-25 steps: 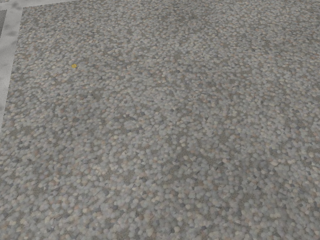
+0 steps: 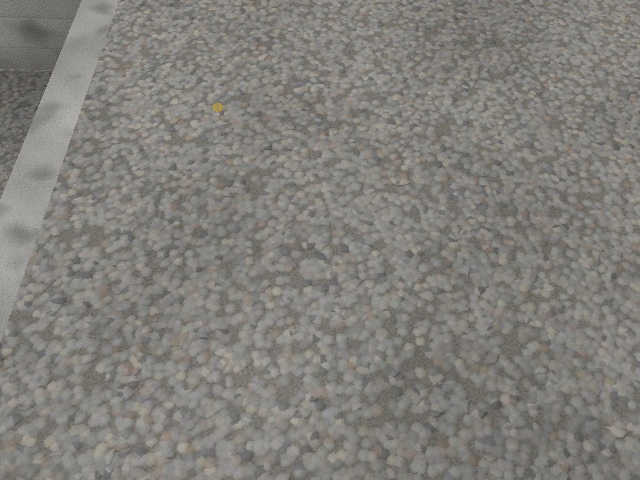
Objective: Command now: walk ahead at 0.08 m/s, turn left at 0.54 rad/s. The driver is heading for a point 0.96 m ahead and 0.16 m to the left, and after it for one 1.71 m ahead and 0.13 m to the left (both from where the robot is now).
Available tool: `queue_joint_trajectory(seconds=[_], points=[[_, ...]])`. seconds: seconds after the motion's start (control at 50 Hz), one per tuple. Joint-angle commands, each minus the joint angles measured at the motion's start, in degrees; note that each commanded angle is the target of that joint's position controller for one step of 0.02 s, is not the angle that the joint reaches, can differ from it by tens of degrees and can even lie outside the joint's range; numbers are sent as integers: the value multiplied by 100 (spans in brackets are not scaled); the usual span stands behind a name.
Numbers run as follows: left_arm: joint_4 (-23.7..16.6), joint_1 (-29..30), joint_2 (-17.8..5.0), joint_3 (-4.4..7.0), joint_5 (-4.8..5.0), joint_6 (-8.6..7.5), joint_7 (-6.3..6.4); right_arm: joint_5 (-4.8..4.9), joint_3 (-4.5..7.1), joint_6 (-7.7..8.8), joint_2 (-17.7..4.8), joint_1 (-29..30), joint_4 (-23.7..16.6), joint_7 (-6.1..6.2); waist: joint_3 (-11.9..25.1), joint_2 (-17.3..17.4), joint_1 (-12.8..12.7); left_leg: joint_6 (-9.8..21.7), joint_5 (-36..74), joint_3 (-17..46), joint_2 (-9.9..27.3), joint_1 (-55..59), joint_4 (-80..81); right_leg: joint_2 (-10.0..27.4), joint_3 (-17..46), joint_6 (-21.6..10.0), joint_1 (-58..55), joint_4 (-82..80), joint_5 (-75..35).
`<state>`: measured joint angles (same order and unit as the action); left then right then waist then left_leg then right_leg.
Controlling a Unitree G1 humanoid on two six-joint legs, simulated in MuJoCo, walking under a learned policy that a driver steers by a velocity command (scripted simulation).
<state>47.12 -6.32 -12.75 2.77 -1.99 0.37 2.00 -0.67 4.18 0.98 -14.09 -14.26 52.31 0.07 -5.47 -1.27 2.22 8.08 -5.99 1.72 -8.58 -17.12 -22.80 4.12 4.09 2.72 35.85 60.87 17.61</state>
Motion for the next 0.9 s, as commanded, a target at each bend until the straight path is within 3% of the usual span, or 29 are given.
queue_joint_trajectory(seconds=[0.02,0.12,0.22,0.28,0.32,0.34,0.36,0.38,0.4,0.42,0.44,0.46,0.48,0.54,0.68,0.76,0.82,0.84,0.86,0.88,0.9], points=[[-235,-437,-541,144,13,126,23,14,208,-36,-880,-206,-404,52,964,552,-118,442,1329,1657,1537,591,598,-88,-104,118,-178,-151,-238],[-492,32,-606,132,68,141,60,-34,266,-137,-958,-412,-530,88,794,684,57,497,421,2294,1598,1020,536,-225,72,99,53,-770,59],[-663,61,-650,76,179,47,86,-86,307,-195,-1054,-356,-686,57,847,783,52,554,1370,2683,1593,1093,186,-542,86,-85,-605,-1535,542],[-688,-265,-713,53,249,-24,104,-62,321,-241,-1095,-130,-789,20,910,862,-110,407,1951,2929,1501,989,-7,-710,70,-211,-1383,-2424,607],[-591,-783,-735,49,218,-90,140,33,308,-283,-1053,222,-902,24,854,738,-457,-28,1218,2800,1123,443,-291,-647,14,-279,-2502,-4031,-328],[-614,-762,-1086,121,122,-120,193,78,233,-275,-758,123,-984,35,839,30,-317,-392,-344,2284,643,-191,-952,201,771,-466,-3083,-4733,-427],[-872,-364,-1593,174,95,-73,215,94,146,-251,-389,-404,-1067,64,908,-1175,65,-707,-2585,1015,-259,-1271,-2141,1780,2306,-977,-3665,-4788,-1608],[-847,-458,-1553,197,58,-14,165,-93,289,-272,-1010,-276,-980,81,853,-949,-120,-783,-2994,568,-59,-1387,-3193,2027,2398,-1604,-3045,-4568,-2498],[-887,-381,-1191,102,93,-12,122,-130,339,-293,-1137,-218,-939,59,706,-489,-25,-834,-2677,616,173,-1273,-3738,1750,1935,-1635,-2825,-4520,-2679],[-921,-135,-961,41,120,-15,87,-131,347,-339,-1096,-228,-855,12,492,-317,73,-886,-2292,579,265,-1223,-4050,1297,1264,-1438,-2618,-4459,-2632],[-971,-82,-903,22,68,-6,65,-113,329,-389,-1047,-309,-816,-67,600,-492,105,-910,-1909,486,307,-1281,-4256,936,840,-1209,-2757,-4518,-1939],[-976,-171,-904,23,38,-11,69,-104,301,-425,-1005,-307,-815,-166,588,-780,18,-944,-1671,408,368,-1464,-4394,771,659,-1136,-2880,-4642,-1255],[-955,-324,-919,35,27,-19,44,-97,278,-434,-993,-186,-849,-243,539,-836,-106,-972,-1514,339,430,-1631,-4448,711,628,-1127,-2974,-4798,-539],[-787,-864,-1069,124,51,-119,0,-113,224,-411,-935,342,-1039,-382,315,-666,-396,-1056,-1230,317,590,-2164,-4144,910,747,-1183,-3474,-5132,337],[-402,-1542,-1082,226,39,-405,-106,-132,111,-294,-670,932,-1203,-462,143,-494,-618,-976,-908,250,875,-2387,-3026,1189,354,-1275,-3970,-5377,128],[-227,-1499,-1048,207,48,-447,-177,-140,-54,-192,-357,1113,-1288,-422,105,-634,-497,-816,-1118,-264,841,-1337,-1873,1049,-504,-1270,-3404,-4756,-2540],[-62,-1659,-1120,211,103,-337,-208,-111,-102,-150,-378,1056,-1296,-335,375,-933,-482,-588,-1005,-603,628,-469,-1168,1007,-652,-1164,-3254,-4110,-3887],[-40,-1596,-1124,198,148,-298,-199,-130,-102,-111,-393,814,-1222,-297,490,-847,-316,-477,-678,-570,574,-12,-719,972,-699,-1068,-3155,-3768,-4004],[-35,-1526,-1070,162,190,-269,-190,-189,-82,-38,-446,291,-1022,-238,779,-512,-30,-381,-82,-500,504,818,-37,794,-890,-897,-2931,-3080,-3923],[-104,-1596,-901,84,188,-274,-187,-283,-29,34,-723,-193,-899,-176,1257,3,167,-295,466,166,1126,1857,210,609,-1083,-652,-2339,-2304,-2837],[-440,-1743,-237,-112,152,-249,-212,-292,21,89,-1252,-395,-1002,-81,1774,1369,31,124,2453,2267,3002,3030,132,65,-1360,-348,-961,-856,1140]])
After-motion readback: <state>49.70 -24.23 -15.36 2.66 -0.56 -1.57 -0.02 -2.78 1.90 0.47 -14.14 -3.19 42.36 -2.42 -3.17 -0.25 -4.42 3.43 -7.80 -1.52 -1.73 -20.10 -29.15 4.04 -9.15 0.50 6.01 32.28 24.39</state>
